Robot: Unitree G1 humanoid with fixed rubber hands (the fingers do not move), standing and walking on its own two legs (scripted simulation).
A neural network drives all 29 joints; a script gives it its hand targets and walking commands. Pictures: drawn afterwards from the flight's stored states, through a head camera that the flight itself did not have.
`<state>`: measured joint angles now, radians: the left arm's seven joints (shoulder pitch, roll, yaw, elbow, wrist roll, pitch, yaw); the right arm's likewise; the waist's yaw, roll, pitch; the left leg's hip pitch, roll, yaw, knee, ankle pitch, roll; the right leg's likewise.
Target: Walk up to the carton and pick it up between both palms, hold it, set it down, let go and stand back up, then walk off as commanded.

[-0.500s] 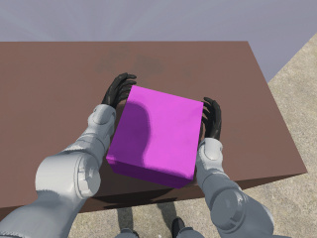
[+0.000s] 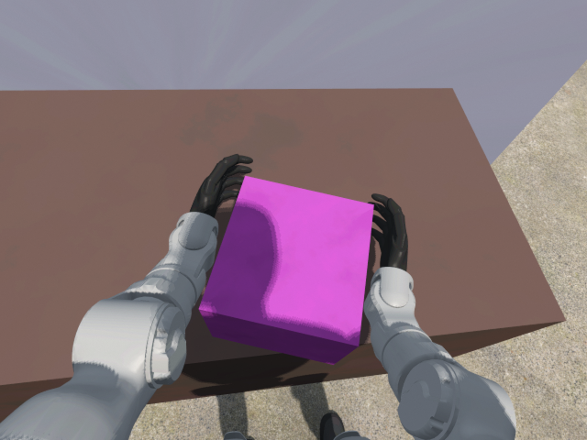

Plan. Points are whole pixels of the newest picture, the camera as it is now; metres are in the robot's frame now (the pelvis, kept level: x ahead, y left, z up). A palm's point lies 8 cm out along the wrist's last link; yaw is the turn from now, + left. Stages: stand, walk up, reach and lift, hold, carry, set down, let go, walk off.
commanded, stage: reach and lift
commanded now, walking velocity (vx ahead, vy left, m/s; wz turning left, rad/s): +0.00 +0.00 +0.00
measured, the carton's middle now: (290, 272) +0.35 +0.00 -0.03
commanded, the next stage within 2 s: none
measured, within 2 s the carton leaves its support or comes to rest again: leaves its support in 0.22 s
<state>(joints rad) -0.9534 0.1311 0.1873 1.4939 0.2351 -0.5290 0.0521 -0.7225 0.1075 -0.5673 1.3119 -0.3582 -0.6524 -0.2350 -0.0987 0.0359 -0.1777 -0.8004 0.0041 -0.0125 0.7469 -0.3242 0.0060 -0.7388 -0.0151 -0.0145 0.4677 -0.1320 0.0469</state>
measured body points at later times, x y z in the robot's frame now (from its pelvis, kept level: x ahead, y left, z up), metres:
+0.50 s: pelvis -0.02 +0.00 +0.00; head +0.02 +0.03 +0.45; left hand +0.43 +0.11 +0.09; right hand +0.38 -0.16 +0.07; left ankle -0.02 +0.07 -0.71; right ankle +0.04 -0.18 -0.71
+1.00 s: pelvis -0.01 -0.03 +0.02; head -0.04 -0.03 +0.47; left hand +0.41 +0.08 +0.15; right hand +0.38 -0.18 +0.13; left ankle -0.02 +0.06 -0.72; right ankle +0.04 -0.18 -0.72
